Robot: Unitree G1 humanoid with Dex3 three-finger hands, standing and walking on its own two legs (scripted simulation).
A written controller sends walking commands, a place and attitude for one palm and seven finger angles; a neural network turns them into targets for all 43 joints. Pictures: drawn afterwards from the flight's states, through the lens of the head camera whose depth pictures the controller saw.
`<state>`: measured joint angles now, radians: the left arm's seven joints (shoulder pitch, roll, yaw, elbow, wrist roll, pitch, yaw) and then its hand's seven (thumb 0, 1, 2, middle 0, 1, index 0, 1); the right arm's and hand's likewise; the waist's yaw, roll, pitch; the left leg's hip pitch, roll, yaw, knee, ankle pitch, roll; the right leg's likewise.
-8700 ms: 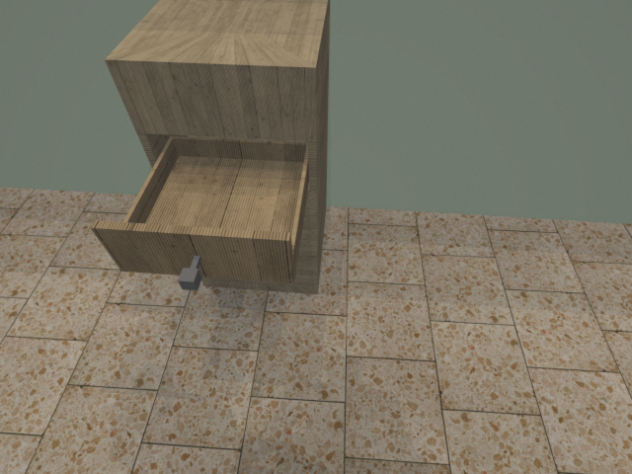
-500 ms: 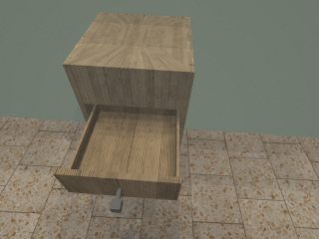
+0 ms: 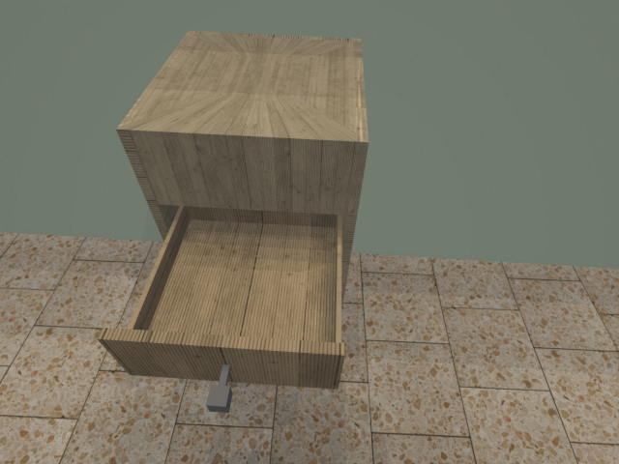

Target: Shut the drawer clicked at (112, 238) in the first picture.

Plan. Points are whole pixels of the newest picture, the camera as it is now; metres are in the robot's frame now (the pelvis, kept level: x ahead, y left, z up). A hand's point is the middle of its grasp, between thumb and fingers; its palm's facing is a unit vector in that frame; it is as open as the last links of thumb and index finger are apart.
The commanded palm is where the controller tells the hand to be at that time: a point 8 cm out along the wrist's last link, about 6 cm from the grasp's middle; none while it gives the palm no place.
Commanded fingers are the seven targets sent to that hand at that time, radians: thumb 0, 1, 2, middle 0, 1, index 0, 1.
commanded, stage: raise the hand and make a fist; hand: left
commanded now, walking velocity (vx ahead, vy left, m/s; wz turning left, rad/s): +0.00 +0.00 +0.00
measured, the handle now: (222, 387) +0.26 +0.16 -0.16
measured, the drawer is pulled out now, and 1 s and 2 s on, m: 0.30 0.30 0.30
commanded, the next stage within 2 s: bring the fist close to the handle in 1.94 s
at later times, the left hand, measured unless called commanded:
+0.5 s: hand out of the picture +0.10 +0.11 -0.08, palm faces +0.03 -1.00 +0.02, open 5.7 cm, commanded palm +0.08 +0.20 -0.07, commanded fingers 0.00 0.90 0.90 -0.68 -0.82 -0.68 -0.82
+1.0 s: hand out of the picture +0.12 +0.16 -0.06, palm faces +0.07 -1.00 -0.05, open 3.4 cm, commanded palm +0.07 +0.21 -0.06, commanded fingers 0.00 0.90 0.90 -1.18 -1.36 -1.18 -1.36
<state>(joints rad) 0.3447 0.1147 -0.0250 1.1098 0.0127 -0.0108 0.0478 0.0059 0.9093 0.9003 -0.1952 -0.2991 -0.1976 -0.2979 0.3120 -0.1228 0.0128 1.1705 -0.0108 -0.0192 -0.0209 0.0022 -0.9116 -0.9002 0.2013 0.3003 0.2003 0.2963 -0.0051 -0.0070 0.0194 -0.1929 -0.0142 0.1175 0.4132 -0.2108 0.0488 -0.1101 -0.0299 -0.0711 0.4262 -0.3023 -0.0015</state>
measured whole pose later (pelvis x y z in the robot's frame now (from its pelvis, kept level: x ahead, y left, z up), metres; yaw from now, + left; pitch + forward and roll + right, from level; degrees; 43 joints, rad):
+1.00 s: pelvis -0.06 -0.03 -0.10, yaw +1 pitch +14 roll -2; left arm 0.59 0.18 0.16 -0.07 -0.26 -0.43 -0.21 0.02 0.90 0.90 -0.98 -1.15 -0.98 -1.15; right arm 0.29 -0.21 -0.06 0.64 0.03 -0.20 -0.05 0.02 -0.91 -0.90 0.20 0.30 0.20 0.30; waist -0.03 0.03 -0.16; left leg -0.97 0.06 0.03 1.16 -0.44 0.01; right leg -0.85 0.01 -0.13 1.16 -0.56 -0.06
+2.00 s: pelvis -0.05 +0.00 -0.11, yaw +1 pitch +16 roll -4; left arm 0.78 0.16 -0.09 -0.33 -0.13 -0.41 -0.06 0.02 0.90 0.90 -1.39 -1.60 -1.40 -1.60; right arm 0.25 -0.20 -0.01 0.40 0.02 -0.08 0.00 0.01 -0.91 -0.90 0.20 0.30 0.20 0.30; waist -0.01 0.05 -0.19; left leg -1.06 0.04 0.02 1.27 -0.50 0.06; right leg -0.91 -0.01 -0.13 1.23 -0.60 -0.02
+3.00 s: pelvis -0.06 -0.01 -0.17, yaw -1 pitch +25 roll -4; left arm 0.39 0.17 0.00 0.00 -0.15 -0.52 -0.10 0.02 0.90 0.90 -1.39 -1.60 -1.40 -1.60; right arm 0.16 -0.21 0.00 0.50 -0.01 -0.10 0.00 0.01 -0.91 -0.90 0.20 0.30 0.20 0.30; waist -0.02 0.03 -0.22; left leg -1.37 0.07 0.01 1.50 -0.56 0.04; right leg -1.23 0.00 -0.15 1.48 -0.68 -0.05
